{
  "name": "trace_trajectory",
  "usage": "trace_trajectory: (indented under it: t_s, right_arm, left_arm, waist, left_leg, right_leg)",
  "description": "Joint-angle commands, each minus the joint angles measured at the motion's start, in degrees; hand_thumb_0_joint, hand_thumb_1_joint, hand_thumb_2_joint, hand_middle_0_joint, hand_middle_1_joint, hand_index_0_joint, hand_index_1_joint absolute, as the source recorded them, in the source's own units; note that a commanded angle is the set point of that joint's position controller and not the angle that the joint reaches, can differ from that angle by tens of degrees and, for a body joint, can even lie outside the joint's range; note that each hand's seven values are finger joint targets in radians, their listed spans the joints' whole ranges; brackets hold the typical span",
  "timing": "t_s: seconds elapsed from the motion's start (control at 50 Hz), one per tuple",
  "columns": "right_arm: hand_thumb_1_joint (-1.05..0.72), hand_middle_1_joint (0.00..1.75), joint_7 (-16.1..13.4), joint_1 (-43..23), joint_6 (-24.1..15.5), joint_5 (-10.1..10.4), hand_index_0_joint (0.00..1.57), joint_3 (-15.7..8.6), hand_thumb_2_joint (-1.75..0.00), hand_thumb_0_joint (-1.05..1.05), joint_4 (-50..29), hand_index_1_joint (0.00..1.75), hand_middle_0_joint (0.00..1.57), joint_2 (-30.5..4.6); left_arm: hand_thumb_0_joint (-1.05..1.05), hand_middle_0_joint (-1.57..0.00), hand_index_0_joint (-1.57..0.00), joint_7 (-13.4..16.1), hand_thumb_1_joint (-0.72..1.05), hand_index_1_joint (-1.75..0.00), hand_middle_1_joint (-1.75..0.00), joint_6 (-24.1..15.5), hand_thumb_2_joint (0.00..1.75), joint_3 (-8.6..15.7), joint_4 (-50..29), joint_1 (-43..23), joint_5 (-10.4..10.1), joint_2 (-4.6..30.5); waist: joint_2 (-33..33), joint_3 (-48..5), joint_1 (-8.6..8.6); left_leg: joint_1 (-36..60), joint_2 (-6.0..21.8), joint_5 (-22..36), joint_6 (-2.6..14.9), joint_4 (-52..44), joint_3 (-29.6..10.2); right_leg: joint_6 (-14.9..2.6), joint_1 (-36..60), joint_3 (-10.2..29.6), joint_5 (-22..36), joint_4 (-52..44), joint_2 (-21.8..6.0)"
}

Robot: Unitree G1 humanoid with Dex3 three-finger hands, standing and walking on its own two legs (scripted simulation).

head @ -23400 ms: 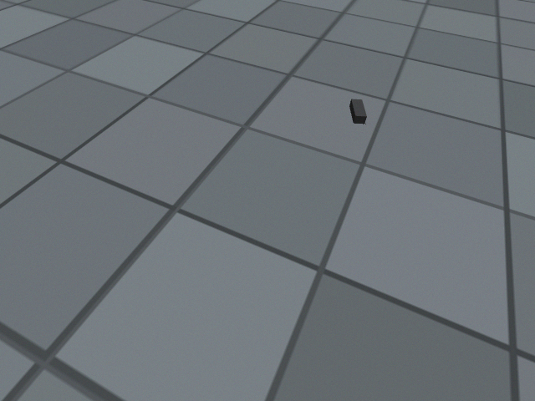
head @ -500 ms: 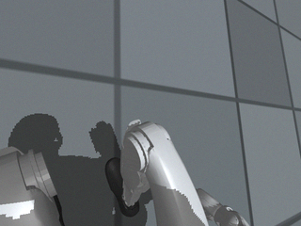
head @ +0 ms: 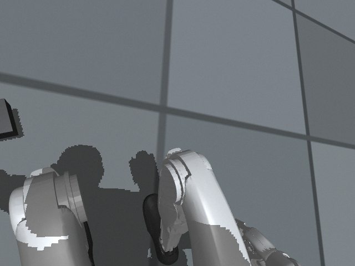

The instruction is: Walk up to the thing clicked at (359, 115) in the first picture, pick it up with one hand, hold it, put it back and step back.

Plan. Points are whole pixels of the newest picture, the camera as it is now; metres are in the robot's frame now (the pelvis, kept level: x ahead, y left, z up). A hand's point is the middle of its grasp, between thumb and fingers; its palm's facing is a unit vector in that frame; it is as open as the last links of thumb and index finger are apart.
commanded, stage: settle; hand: left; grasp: from above
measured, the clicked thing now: out of the picture +0.40 +0.39 -0.23
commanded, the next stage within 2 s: lift in 0.42 s
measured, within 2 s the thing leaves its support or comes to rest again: neither
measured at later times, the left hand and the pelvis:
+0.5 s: hand out of the picture +0.38 +0.39 -0.13, palm faces -0.42 -0.13 -0.90, open 10.2 cm; pelvis -0.01 -0.01 +0.02, yaw +4 degrees
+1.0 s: hand out of the picture +0.34 +0.38 -0.03, palm faces -0.44 -0.16 -0.89, open 10.2 cm; pelvis -0.01 +0.00 +0.09, yaw +7 degrees
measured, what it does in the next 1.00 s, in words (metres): rises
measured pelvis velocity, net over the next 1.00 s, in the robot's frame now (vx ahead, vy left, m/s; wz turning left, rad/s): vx -0.01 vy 0.00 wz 0.13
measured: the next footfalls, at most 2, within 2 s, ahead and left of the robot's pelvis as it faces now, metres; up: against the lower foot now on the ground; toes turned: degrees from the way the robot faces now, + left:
none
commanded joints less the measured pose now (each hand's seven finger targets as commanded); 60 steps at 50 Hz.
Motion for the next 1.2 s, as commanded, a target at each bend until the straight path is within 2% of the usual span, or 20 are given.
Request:
trace_trajectory:
  t_s: [0.0, 0.02, 0.04, 0.08, 0.12, 0.16, 0.22, 0.3, 0.34, 0.46, 0.5, 0.52, 0.54, 0.66, 0.8, 0.84, 0.9, 0.94, 1.02, 1.18]
  right_arm:
    - [-0.9, 0.3, -0.8, 9.0, 0.9, 2.1, 0.2, -6.7, -0.9, 0.0, -1.3, 0.3, 0.2, -16.0]
    - [-0.9, 0.3, -0.8, 9.6, 1.4, 2.3, 0.2, -6.4, -0.9, 0.0, -0.2, 0.3, 0.2, -15.4]
    - [-0.9, 0.3, -0.8, 9.3, 1.5, 2.6, 0.2, -6.8, -0.9, 0.0, -1.1, 0.3, 0.2, -15.6]
    - [-0.9, 0.3, -1.4, 8.9, 1.9, 3.2, 0.2, -7.1, -0.9, 0.0, -1.9, 0.3, 0.2, -16.0]
    - [-0.91, 0.3, -1.5, 10.0, 2.7, 3.5, 0.2, -7.0, -0.9, 0.0, -0.7, 0.3, 0.2, -14.8]
    - [-0.91, 0.3, -1.8, 10.0, 3.4, 3.6, 0.2, -6.7, -0.9, 0.0, -1.7, 0.3, 0.2, -14.1]
    - [-0.91, 0.3, -2.6, 9.9, 4.2, 3.8, 0.2, -6.8, -0.9, 0.0, -1.6, 0.3, 0.2, -13.7]
    - [-0.91, 0.3, -3.3, 10.3, 5.4, 4.1, 0.2, -7.2, -0.9, 0.0, -1.8, 0.3, 0.2, -13.0]
    - [-0.91, 0.3, -3.6, 10.5, 5.8, 4.2, 0.2, -7.6, -0.9, 0.0, -1.8, 0.3, 0.2, -13.2]
    - [-0.91, 0.3, -4.8, 11.6, 7.0, 4.7, 0.2, -8.5, -0.9, 0.0, -1.5, 0.3, 0.2, -12.8]
    - [-0.94, 0.3, -5.2, 12.1, 7.3, 4.9, 0.2, -9.1, -0.91, 0.0, -1.6, 0.3, 0.2, -13.0]
    - [-0.89, 0.3, -5.2, 12.2, 7.5, 5.0, 0.2, -8.9, -0.89, 0.0, -1.5, 0.3, 0.2, -12.6]
    - [-0.94, 0.3, -5.3, 12.6, 7.6, 5.0, 0.2, -9.2, -0.91, 0.0, -1.5, 0.3, 0.2, -12.7]
    - [-0.92, 0.3, -6.0, 13.8, 8.7, 6.3, 0.2, -11.2, -0.91, 0.0, -1.7, 0.3, 0.2, -12.1]
    - [-0.92, 0.3, -7.5, 13.7, 10.6, 7.8, 0.2, -13.1, -0.91, 0.0, -2.7, 0.3, 0.2, -10.6]
    - [-0.92, 0.3, -7.9, 13.6, 10.9, 8.4, 0.2, -13.8, -0.91, 0.0, -2.7, 0.3, 0.2, -10.5]
    - [-0.92, 0.3, -8.5, 13.3, 11.3, 8.9, 0.2, -14.3, -0.91, 0.0, -3.7, 0.3, 0.2, -9.9]
    - [-0.92, 0.3, -9.0, 13.4, 11.6, 9.4, 0.2, -14.6, -0.91, 0.0, -4.4, 0.3, 0.2, -9.8]
    - [-0.91, 0.3, -10.1, 12.5, 11.8, 10.3, 0.2, -15.1, -0.91, 0.0, -5.4, 0.3, 0.2, -9.7]
    - [-0.91, 0.3, -12.7, 10.6, 12.4, 11.9, 0.2, -15.0, -0.9, 0.0, -7.2, 0.3, 0.2, -8.7]
  left_arm:
    - [0.0, -0.88, -0.91, -0.4, 0.51, -0.72, -0.74, 1.4, 0.72, 1.5, -9.3, -13.3, -1.1, 15.6]
    - [0.0, -0.91, -0.93, -1.5, 0.54, -0.72, -0.74, 1.7, 0.75, -1.4, -8.9, -14.3, -1.7, 11.4]
    - [0.0, -0.92, -0.94, -2.3, 0.55, -0.74, -0.75, 1.9, 0.76, -1.6, -8.2, -14.3, -1.8, 10.6]
    - [0.0, -0.92, -0.94, -3.5, 0.55, -0.73, -0.75, 1.5, 0.76, -0.5, -12.4, -17.0, -2.2, 12.9]
    - [0.0, -0.94, -0.96, -4.6, 0.56, -0.72, -0.74, 1.3, 0.74, -1.8, -12.3, -17.5, -1.9, 11.8]
    - [0.0, -0.98, -1.0, -5.2, 0.61, -0.73, -0.75, 1.3, 0.75, -1.1, -10.7, -16.0, -2.1, 12.0]
    - [0.0, -1.01, -1.03, -6.0, 0.65, -0.74, -0.76, 0.6, 0.79, -0.1, -12.6, -17.1, -2.2, 13.5]
    - [0.0, -1.03, -1.04, -6.8, 0.66, -0.76, -0.77, 0.1, 0.81, -0.4, -14.2, -17.2, -1.7, 12.9]
    - [0.0, -1.05, -1.05, -6.8, 0.69, -0.77, -0.78, 0.0, 0.84, 0.7, -15.4, -16.8, -1.7, 13.9]
    - [0.0, -1.12, -1.12, -8.3, 0.77, -0.79, -0.79, 0.1, 0.91, -0.6, -16.8, -17.2, -1.7, 12.0]
    - [0.0, -1.2, -1.2, -8.5, 0.83, -0.76, -0.76, 0.2, 0.87, 0.3, -18.8, -17.3, -2.4, 12.5]
    - [0.0, -1.12, -1.12, -8.7, 0.75, -0.7, -0.69, 0.4, 0.9, -0.2, -18.3, -17.0, -2.4, 12.2]
    - [0.0, -1.18, -1.18, -9.0, 0.8, -0.74, -0.74, 0.4, 0.83, 0.0, -19.1, -16.7, -2.8, 11.9]
    - [0.0, -1.14, -1.13, -12.7, 0.75, -0.73, -0.72, 2.2, 0.9, 0.4, -24.4, -13.8, -5.2, 11.4]
    - [0.0, -1.11, -1.11, -15.7, 0.74, -0.73, -0.73, 2.4, 0.87, 0.1, -31.0, -11.0, -6.5, 8.9]
    - [0.0, -1.08, -1.08, -16.4, 0.7, -0.74, -0.74, 2.8, 0.89, 0.4, -31.9, -8.4, -7.1, 8.1]
    - [0.0, -1.06, -1.06, -17.5, 0.68, -0.76, -0.76, 3.1, 0.89, -1.1, -34.4, -6.7, -7.9, 5.9]
    - [0.0, -1.06, -1.06, -18.0, 0.68, -0.76, -0.76, 3.4, 0.9, -0.6, -37.6, -6.0, -8.7, 6.1]
    - [0.0, -1.02, -1.02, -19.1, 0.65, -0.8, -0.81, 4.5, 0.92, -2.4, -41.3, -3.9, -10.3, 3.2]
    - [0.0, -0.99, -1.0, -20.3, 0.63, -0.8, -0.8, 7.0, 0.91, -2.5, -48.4, 2.6, -12.2, 1.7]
  waist:
    - [28.0, -40.0, 1.36]
    - [26.5, -38.4, 0.7]
    - [25.3, -36.8, 0.09]
    - [25.5, -38.6, 0.92]
    - [24.4, -39.3, 0.88]
    - [21.2, -38.6, 0.98]
    - [21.6, -39.9, 1.78]
    - [23.0, -41.6, 2.1]
    - [24.0, -43.3, 2.84]
    - [24.7, -43.2, 2.57]
    - [24.3, -44.2, 3.29]
    - [24.2, -43.8, 3.26]
    - [24.2, -44.5, 3.27]
    - [24.4, -49.9, 5.47]
    - [22.3, -49.2, 6.48]
    - [21.3, -49.7, 7.63]
    - [20.0, -48.0, 7.23]
    - [18.8, -49.9, 7.8]
    - [19.8, -49.7, 7.81]
    - [18.1, -48.7, 8.64]
  left_leg:
    - [31.5, -0.2, 11.4, -0.98, -16.4, 4.6]
    - [30.7, -0.3, 10.1, -0.95, -17.3, 4.3]
    - [30.9, -0.3, 9.2, -0.94, -17.9, 3.9]
    - [32.0, -0.5, 8.7, -0.88, -18.6, 3.7]
    - [31.4, -0.8, 9.4, -0.55, -18.0, 4.8]
    - [28.4, -1.2, 8.9, 0.1, -17.3, 6.2]
    - [29.0, -1.4, 8.3, 0.04, -17.8, 6.5]
    - [30.6, -1.4, 8.7, -0.28, -18.8, 6.7]
    - [33.0, -1.4, 9.4, -0.48, -19.7, 6.4]
    - [34.1, -1.6, 8.0, -0.54, -21.9, 6.3]
    - [35.2, -1.8, 8.5, -0.47, -22.5, 6.5]
    - [34.6, -1.8, 8.4, -0.39, -22.6, 6.8]
    - [35.3, -1.9, 8.9, -0.34, -22.8, 6.9]
    - [41.0, -1.9, 12.7, -0.12, -25.6, 7.5]
    - [41.1, -2.4, 10.6, 0.32, -29.8, 8.5]
    - [43.6, -2.3, 10.9, 0.29, -31.6, 8.3]
    - [43.4, -2.5, 8.6, 0.39, -34.2, 8.2]
    - [45.6, -2.6, 8.7, 0.55, -35.8, 8.5]
    - [50.5, -2.2, 7.5, 0.28, -40.7, 7.1]
    - [59.4, -2.2, 6.6, 0.11, -50.9, 6.3]
  right_leg:
    - [-1.31, 15.5, 1.1, 15.4, -13.5, 1.9]
    - [-1.28, 13.8, 0.7, 14.3, -13.6, 1.6]
    - [-1.25, 13.1, 0.7, 13.6, -13.8, 1.5]
    - [-1.4, 12.7, 1.1, 12.9, -13.9, 1.2]
    - [-1.29, 14.4, 1.8, 13.6, -14.6, 1.2]
    - [-1.11, 17.0, 3.0, 12.8, -16.4, 1.6]
    - [-1.33, 16.6, 3.5, 11.1, -16.9, 1.3]
    - [-1.64, 17.3, 4.1, 11.0, -16.9, 1.3]
    - [-1.82, 16.8, 3.6, 11.6, -16.6, 1.1]
    - [-1.91, 15.3, 3.4, 11.0, -17.3, 0.6]
    - [-1.8, 15.7, 3.6, 11.3, -18.2, 0.4]
    - [-1.86, 16.0, 3.8, 11.2, -18.4, 0.5]
    - [-1.81, 16.8, 4.0, 11.6, -18.9, 0.4]
    - [-1.77, 19.8, 5.1, 14.3, -21.2, 0.1]
    - [-1.96, 22.1, 6.8, 12.2, -25.4, -0.2]
    - [-1.96, 22.4, 7.1, 12.0, -26.4, -0.4]
    - [-1.94, 24.2, 7.7, 10.4, -29.1, -0.5]
    - [-1.88, 26.3, 8.1, 10.1, -31.4, -0.5]
    - [-1.76, 27.7, 8.2, 9.9, -33.6, -0.5]
    - [-1.32, 37.4, 9.0, 10.1, -41.6, -0.7]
